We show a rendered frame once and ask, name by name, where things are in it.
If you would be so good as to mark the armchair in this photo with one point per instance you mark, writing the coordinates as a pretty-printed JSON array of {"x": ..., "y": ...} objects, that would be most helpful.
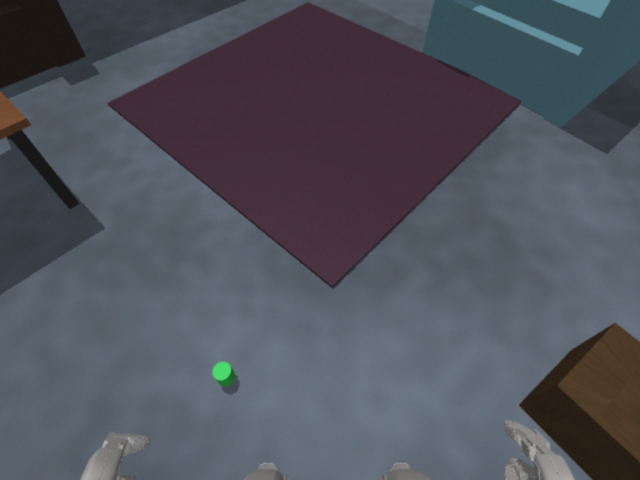
[{"x": 555, "y": 56}]

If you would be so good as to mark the right robot hand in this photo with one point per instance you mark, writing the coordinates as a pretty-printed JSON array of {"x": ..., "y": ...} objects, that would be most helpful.
[{"x": 547, "y": 464}]

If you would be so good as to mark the coffee table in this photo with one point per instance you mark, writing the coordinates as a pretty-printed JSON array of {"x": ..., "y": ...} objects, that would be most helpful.
[{"x": 12, "y": 121}]

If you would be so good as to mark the left robot hand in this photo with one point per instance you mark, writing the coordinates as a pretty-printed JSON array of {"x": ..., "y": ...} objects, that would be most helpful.
[{"x": 105, "y": 463}]

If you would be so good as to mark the sofa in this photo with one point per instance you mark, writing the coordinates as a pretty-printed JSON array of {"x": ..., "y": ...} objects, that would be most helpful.
[{"x": 35, "y": 36}]

